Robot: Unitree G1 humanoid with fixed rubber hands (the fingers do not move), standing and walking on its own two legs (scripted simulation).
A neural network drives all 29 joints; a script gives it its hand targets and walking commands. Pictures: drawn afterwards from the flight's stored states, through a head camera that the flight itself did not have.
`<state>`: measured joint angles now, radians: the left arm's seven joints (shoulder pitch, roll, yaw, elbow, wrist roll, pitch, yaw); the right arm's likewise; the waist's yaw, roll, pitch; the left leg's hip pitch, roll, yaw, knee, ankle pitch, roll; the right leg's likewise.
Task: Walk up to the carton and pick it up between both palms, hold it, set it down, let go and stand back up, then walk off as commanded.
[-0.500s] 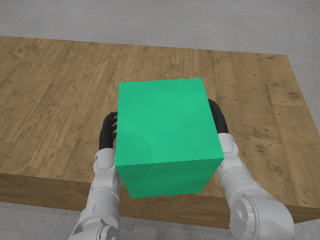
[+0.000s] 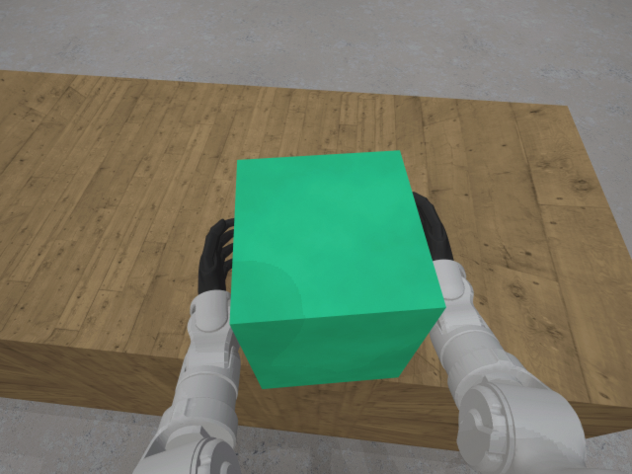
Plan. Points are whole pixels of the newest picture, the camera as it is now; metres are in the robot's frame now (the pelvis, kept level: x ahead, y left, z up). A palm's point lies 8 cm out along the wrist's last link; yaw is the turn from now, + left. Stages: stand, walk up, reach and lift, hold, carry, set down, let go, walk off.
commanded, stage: reach and lift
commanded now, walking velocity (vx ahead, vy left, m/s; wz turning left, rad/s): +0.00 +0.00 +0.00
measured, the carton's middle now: (325, 279) +0.37 +0.06 +0.01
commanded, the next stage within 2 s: none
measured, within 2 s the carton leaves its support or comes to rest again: leaves its support in 0.28 s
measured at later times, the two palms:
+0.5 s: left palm (214, 289) +0.33 +0.20 +0.01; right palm (438, 256) +0.40 -0.08 +0.04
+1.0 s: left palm (222, 281) +0.34 +0.19 +0.02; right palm (449, 251) +0.41 -0.09 +0.05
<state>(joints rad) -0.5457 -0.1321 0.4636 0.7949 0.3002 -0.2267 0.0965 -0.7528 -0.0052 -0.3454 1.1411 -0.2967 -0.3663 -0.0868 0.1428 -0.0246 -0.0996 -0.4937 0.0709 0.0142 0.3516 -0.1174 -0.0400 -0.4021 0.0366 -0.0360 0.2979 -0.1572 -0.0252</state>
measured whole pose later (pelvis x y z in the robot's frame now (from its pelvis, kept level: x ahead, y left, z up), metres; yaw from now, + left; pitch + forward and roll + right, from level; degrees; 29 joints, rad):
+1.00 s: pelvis -0.02 -0.01 +0.00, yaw +1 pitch +17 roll -2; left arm -0.55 -0.06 0.31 0.79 0.13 -0.23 0.15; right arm -0.75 -0.05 -0.11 1.15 -0.08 -0.41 -0.16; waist 0.08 -0.06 -0.16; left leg -0.58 0.08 -0.01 0.38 -0.10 -0.05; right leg -0.47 0.05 -0.08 0.33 -0.15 -0.04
